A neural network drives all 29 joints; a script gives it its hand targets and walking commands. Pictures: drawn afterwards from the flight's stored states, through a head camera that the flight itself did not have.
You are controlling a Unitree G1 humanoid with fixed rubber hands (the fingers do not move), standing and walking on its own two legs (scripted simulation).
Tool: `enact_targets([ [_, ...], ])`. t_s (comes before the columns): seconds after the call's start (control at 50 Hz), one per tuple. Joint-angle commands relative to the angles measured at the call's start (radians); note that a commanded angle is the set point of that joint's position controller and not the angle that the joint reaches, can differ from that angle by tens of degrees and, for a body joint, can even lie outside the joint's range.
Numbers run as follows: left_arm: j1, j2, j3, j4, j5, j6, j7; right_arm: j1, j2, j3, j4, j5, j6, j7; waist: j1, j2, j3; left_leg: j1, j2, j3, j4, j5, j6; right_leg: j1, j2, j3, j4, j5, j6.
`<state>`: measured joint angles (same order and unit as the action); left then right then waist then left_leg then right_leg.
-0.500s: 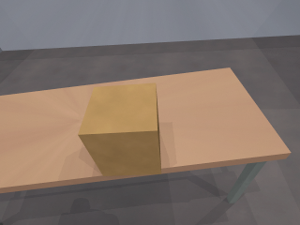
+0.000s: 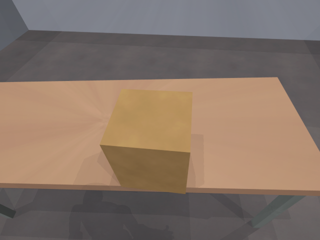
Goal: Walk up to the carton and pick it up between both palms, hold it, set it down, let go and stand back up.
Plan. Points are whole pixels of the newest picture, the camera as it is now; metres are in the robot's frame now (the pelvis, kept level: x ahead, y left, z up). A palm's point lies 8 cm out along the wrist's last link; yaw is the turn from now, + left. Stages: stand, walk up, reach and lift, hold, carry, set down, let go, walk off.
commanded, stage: walk up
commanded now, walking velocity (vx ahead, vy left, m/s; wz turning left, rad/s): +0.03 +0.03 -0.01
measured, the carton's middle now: (154, 142) +0.41 +0.06 -0.03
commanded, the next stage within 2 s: stand in 0.42 s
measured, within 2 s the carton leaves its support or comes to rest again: neither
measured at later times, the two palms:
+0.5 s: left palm out of the picture +0.04 +0.28 -0.15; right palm out of the picture +0.02 -0.17 -0.16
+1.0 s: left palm out of the picture +0.00 +0.25 -0.16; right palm out of the picture +0.00 -0.17 -0.16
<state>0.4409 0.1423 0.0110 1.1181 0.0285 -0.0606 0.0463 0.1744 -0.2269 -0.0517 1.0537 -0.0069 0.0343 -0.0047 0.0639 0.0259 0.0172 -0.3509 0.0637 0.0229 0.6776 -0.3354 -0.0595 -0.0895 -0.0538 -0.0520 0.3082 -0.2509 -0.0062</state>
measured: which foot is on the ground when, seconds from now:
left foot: up 0.00-0.06, down 0.08-1.00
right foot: down 0.00-1.00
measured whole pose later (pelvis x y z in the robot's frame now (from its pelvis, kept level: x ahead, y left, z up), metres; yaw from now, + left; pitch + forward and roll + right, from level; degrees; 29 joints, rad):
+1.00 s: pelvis +0.03 +0.04 -0.01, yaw -1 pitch -3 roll +0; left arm 0.31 0.12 0.00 1.19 0.01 -0.01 0.04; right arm 0.29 -0.13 -0.01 1.18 -0.01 0.00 -0.04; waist -0.01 0.01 0.06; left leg -0.16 0.07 0.07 0.41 -0.20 -0.04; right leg -0.03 -0.05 -0.05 0.37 -0.29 0.03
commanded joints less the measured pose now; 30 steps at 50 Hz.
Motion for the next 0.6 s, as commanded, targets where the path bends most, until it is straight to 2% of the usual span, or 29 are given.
enact_targets([
  [0.0,0.062,0.102,0.011,0.026,-0.002,0.004,-0.007,0.025,0.014,0.009,-0.012,0.020,-0.024,-0.009,-0.038,-0.241,0.054,0.101,-0.064,0.088,-0.281,0.183,0.008,0.013,-0.090,0.036,0.066,0.654,-0.095],
  [0.02,0.064,0.119,0.016,0.029,-0.006,0.007,-0.009,0.082,-0.001,0.007,0.007,0.018,-0.033,-0.015,-0.065,-0.217,0.016,0.212,-0.057,0.091,-0.357,0.310,0.011,-0.034,-0.083,0.028,0.098,0.609,-0.073],
  [0.04,0.071,0.107,0.016,0.031,-0.012,0.009,-0.011,0.135,-0.039,0.004,0.021,0.007,-0.046,-0.019,-0.088,-0.174,-0.031,0.364,-0.004,0.045,-0.347,0.414,0.018,-0.132,-0.071,0.024,0.114,0.438,-0.042],
  [0.06,0.070,0.079,0.011,0.021,-0.016,0.010,-0.013,0.174,-0.092,-0.006,0.028,0.000,-0.052,-0.024,-0.098,-0.100,-0.067,0.489,0.092,-0.030,-0.314,0.555,0.029,-0.241,-0.058,0.020,0.124,0.187,-0.006],
  [0.08,0.076,0.036,0.004,0.015,-0.021,0.019,-0.013,0.186,-0.126,-0.008,0.028,-0.002,-0.056,-0.027,-0.093,0.076,-0.070,0.493,0.232,-0.146,-0.332,0.684,0.060,-0.286,-0.031,-0.006,0.183,-0.155,0.020],
  [0.1,0.092,0.012,0.003,0.022,-0.026,0.037,-0.006,0.145,-0.131,-0.006,0.031,-0.003,-0.047,-0.025,-0.074,0.212,-0.043,0.352,0.257,-0.152,-0.337,0.591,0.125,-0.188,-0.033,-0.009,0.163,-0.187,0.021],
  [0.12,0.053,0.042,0.010,0.023,-0.024,0.049,-0.004,0.112,-0.075,0.005,0.027,-0.005,-0.040,-0.023,-0.082,0.227,0.009,0.259,0.207,-0.143,-0.369,0.505,0.126,-0.137,-0.033,0.004,0.179,-0.169,0.021],
  [0.14,0.027,0.062,0.016,0.027,-0.019,0.054,-0.007,0.091,-0.035,0.018,0.021,-0.008,-0.036,-0.023,-0.079,0.199,0.052,0.229,0.162,-0.114,-0.374,0.449,0.105,-0.136,-0.027,0.005,0.154,-0.112,0.017],
  [0.18,0.063,0.050,0.021,0.042,-0.016,0.061,-0.015,0.066,-0.032,0.022,0.009,-0.010,-0.034,-0.032,-0.045,0.159,0.056,0.193,0.133,-0.088,-0.390,0.329,0.093,-0.115,-0.026,0.010,0.116,-0.030,0.019],
  [0.22,0.056,0.035,0.013,0.046,-0.010,0.062,-0.015,0.048,-0.023,0.022,0.006,-0.002,-0.034,-0.033,-0.035,0.101,0.086,0.155,0.104,-0.068,-0.397,0.244,0.083,-0.091,-0.037,0.020,0.071,0.057,0.027],
  [0.26,0.016,0.057,0.019,0.049,-0.012,0.061,-0.010,0.101,-0.001,0.022,0.023,0.000,-0.042,-0.033,-0.057,0.050,0.062,0.174,0.086,-0.065,-0.385,0.294,0.077,-0.046,-0.045,0.025,0.060,0.096,0.039],
  [0.32,-0.008,0.058,0.021,0.045,-0.016,0.058,-0.006,0.114,-0.011,0.021,0.042,-0.001,-0.056,-0.033,-0.054,-0.010,0.047,0.234,0.077,-0.037,-0.336,0.453,0.080,-0.046,-0.056,0.030,0.039,0.149,0.046],
  [0.36,-0.034,0.063,0.022,0.036,-0.018,0.058,-0.004,0.138,-0.020,0.021,0.056,-0.006,-0.062,-0.032,-0.058,-0.003,0.021,0.236,0.078,-0.037,-0.326,0.497,0.079,-0.008,-0.059,0.024,0.038,0.153,0.043],
  [0.4,-0.038,0.068,0.021,0.039,-0.021,0.056,-0.003,0.140,-0.020,0.021,0.063,-0.005,-0.063,-0.030,-0.055,0.010,0.004,0.248,0.068,-0.017,-0.317,0.486,0.076,-0.003,-0.062,0.027,0.031,0.166,0.039],
  [0.42,-0.055,0.068,0.018,0.034,-0.023,0.054,-0.005,0.152,-0.006,0.023,0.072,-0.003,-0.060,-0.031,-0.059,0.003,0.011,0.240,0.058,-0.006,-0.322,0.425,0.076,0.003,-0.068,0.031,0.023,0.158,0.033],
  [0.48,-0.085,0.076,0.018,0.038,-0.020,0.053,-0.004,0.166,0.002,0.028,0.083,-0.007,-0.057,-0.033,-0.067,-0.051,0.061,0.216,0.058,0.002,-0.316,0.421,0.067,-0.005,-0.075,0.028,0.019,0.210,0.031],
  [0.54,-0.085,0.073,0.013,0.044,-0.022,0.053,-0.003,0.183,0.010,0.028,0.090,-0.007,-0.055,-0.032,-0.071,-0.071,0.067,0.217,0.060,0.001,-0.313,0.419,0.064,-0.011,-0.074,0.025,0.010,0.208,0.027],
  [0.58,-0.080,0.076,0.013,0.045,-0.024,0.052,-0.002,0.179,0.005,0.029,0.096,-0.008,-0.053,-0.033,-0.065,-0.046,0.073,0.222,0.060,0.005,-0.310,0.408,0.063,-0.015,-0.074,0.034,0.010,0.219,0.023],
])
